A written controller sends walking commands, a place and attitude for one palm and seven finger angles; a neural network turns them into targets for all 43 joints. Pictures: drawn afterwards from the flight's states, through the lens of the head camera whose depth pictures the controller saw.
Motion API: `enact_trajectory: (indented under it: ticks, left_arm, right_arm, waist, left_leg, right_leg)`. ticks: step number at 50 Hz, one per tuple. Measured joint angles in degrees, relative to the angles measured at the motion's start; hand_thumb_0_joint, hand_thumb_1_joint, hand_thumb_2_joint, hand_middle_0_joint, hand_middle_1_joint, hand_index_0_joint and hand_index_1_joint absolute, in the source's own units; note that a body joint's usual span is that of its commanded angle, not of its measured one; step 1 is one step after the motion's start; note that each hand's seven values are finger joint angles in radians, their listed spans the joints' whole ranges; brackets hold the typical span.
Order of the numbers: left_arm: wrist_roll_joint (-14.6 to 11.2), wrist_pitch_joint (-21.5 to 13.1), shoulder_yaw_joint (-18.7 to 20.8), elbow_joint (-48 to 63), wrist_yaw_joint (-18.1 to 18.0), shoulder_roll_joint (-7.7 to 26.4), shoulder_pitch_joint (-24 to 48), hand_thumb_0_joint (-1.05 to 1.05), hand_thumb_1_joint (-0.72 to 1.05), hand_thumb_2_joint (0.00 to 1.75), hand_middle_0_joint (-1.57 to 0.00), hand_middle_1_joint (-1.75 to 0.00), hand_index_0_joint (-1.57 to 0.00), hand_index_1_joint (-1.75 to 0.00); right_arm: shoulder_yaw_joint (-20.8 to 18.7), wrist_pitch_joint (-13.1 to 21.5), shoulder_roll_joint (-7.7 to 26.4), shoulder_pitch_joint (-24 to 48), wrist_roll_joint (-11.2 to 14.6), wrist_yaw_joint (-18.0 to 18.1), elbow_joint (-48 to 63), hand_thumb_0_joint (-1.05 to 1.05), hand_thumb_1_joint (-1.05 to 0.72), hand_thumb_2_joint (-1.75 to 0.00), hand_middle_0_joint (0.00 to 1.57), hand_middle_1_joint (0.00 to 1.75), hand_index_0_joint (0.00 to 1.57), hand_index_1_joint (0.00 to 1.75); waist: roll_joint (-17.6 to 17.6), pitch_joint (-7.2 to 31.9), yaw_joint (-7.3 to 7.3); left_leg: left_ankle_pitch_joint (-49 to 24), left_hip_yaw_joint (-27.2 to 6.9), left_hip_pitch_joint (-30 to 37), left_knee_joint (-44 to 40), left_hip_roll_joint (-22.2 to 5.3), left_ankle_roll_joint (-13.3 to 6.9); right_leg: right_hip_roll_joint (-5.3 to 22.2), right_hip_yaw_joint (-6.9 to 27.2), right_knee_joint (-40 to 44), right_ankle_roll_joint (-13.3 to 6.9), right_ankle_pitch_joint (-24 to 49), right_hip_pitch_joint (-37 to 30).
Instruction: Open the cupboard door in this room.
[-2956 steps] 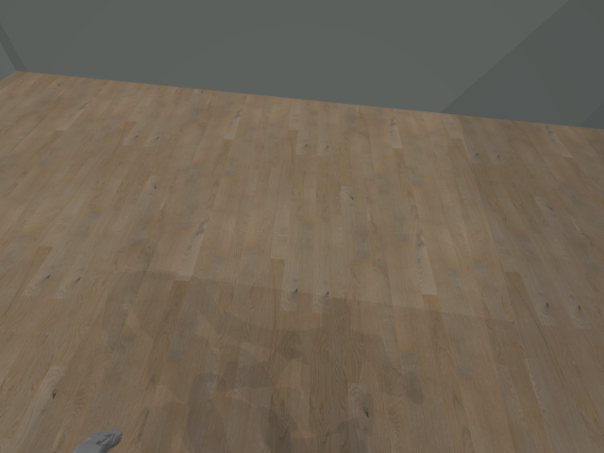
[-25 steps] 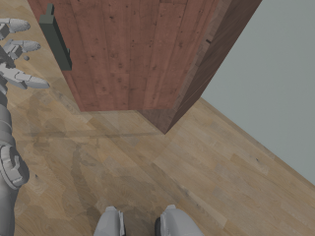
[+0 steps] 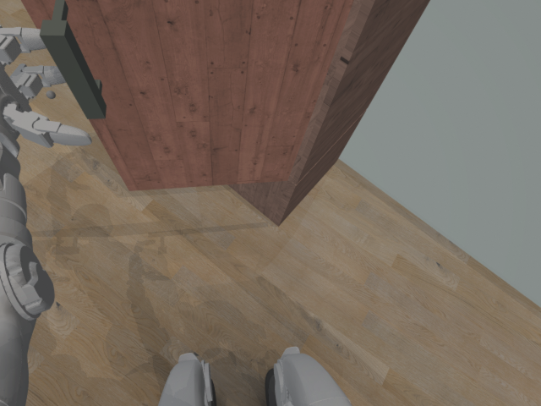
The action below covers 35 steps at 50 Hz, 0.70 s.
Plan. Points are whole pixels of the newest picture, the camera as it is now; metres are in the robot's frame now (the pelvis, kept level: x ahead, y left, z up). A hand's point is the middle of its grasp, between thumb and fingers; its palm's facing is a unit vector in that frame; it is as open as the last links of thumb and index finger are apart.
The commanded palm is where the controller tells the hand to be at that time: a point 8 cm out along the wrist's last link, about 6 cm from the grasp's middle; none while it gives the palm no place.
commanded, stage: slide the fingers in behind the handle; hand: left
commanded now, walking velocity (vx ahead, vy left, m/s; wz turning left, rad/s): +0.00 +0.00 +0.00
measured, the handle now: (80, 64) +0.58 +0.21 +0.09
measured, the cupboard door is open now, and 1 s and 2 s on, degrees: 48 48 49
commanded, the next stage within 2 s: close the thumb around the handle in 1.22 s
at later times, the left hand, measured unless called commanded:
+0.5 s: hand (79, 94) +0.52 +0.21 +0.09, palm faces +0.03 -1.00 -0.01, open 14.0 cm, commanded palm +0.50 +0.25 +0.08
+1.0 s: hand (96, 94) +0.52 +0.18 +0.09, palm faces +0.04 -1.00 -0.02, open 14.1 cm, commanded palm +0.50 +0.23 +0.08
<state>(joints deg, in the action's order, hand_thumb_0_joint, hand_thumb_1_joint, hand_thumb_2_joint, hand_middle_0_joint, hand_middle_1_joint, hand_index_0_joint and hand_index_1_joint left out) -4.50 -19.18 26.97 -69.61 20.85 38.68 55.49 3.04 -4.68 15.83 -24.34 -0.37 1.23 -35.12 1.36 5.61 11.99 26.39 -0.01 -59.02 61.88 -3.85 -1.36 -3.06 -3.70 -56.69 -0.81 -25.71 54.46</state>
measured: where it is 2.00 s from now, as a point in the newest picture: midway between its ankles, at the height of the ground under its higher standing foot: outside the picture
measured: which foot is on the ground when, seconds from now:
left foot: down 0.00-1.00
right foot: down 0.00-1.00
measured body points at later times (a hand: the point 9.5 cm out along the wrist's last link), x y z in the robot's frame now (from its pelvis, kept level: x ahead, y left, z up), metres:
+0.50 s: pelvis +0.01 +0.00 +0.00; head +0.14 +0.02 +0.43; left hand +0.52 +0.26 +0.09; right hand +0.01 -0.27 -0.10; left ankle +0.02 +0.10 -0.66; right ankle +0.01 -0.12 -0.66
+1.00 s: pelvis +0.01 -0.01 +0.00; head +0.14 +0.01 +0.43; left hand +0.52 +0.24 +0.09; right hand +0.00 -0.27 -0.11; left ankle +0.02 +0.10 -0.66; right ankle +0.01 -0.12 -0.66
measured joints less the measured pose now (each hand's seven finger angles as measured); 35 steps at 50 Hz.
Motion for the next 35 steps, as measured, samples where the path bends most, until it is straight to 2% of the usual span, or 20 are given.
enact_trajectory:
  ticks: [7, 15, 20, 28, 35]
  left_arm:
    - [0.0, 0.0, -0.9, 0.6, -1.4, -1.3, -0.1, -0.01, -0.5, 0.3, -0.3, -1.2, -0.3, -1.2]
    - [-0.9, -0.4, -2.7, 1.8, -2.6, -4.5, -1.6, -0.01, -0.5, 0.3, -0.3, -1.2, -0.3, -1.2]
    - [-0.5, -1.1, -3.2, 1.8, -4.0, -6.4, -1.7, -0.01, -0.5, 0.3, -0.3, -1.2, -0.3, -1.2]
    - [-0.1, -2.0, -3.1, 2.7, -5.6, -7.5, -2.7, -0.01, -0.5, 0.3, -0.3, -1.2, -0.3, -1.2]
    - [-0.4, -1.9, -5.0, 1.6, -6.4, -8.5, -1.5, -0.01, -0.5, 0.3, -0.3, -1.2, -0.3, -1.2]
  right_arm:
    - [-0.1, 0.0, -0.4, 0.1, 0.0, -0.3, -0.1, 0.0, -0.9, -0.9, 0.21, 0.3, 0.21, 0.3]
    - [-0.5, 0.1, -0.7, 0.4, -0.1, -0.8, -0.3, 0.0, -0.9, -0.9, 0.21, 0.3, 0.21, 0.3]
    - [-0.7, 0.3, -0.7, 1.0, -0.2, -1.0, -0.4, 0.0, -0.9, -0.9, 0.21, 0.3, 0.21, 0.3]
    - [-1.0, 0.4, -0.9, 1.5, -0.2, -1.3, 0.0, 0.0, -0.9, -0.9, 0.21, 0.3, 0.21, 0.3]
    - [-1.0, 0.6, -0.9, 1.4, -0.1, -1.3, -0.8, 0.0, -0.9, -0.9, 0.21, 0.3, 0.21, 0.3]
  waist:
    - [0.1, 0.1, -0.29]
    - [0.4, 0.7, -1.21]
    - [0.3, 0.9, -1.37]
    - [0.3, 0.9, -1.4]
    - [0.4, 0.8, -1.69]
  left_leg:
    - [0.1, 0.0, 0.7, -0.5, 0.1, 0.1]
    - [0.2, 0.2, 2.2, -1.3, 0.4, 0.1]
    - [0.4, 0.1, 2.4, -1.2, 0.6, 0.1]
    - [0.5, 0.3, 2.7, -1.2, 0.5, 0.3]
    - [0.3, 0.0, 2.7, -1.1, 0.7, 0.4]
  right_leg:
    - [0.1, 0.0, 0.4, 0.0, -0.1, -0.7]
    - [0.4, 0.2, 0.9, 0.0, -0.4, -2.0]
    - [0.5, 0.1, 0.6, -0.1, -0.8, -2.2]
    - [0.4, 0.4, 0.2, -0.2, -1.0, -2.3]
    - [0.6, 0.0, -0.1, -0.3, -1.1, -2.3]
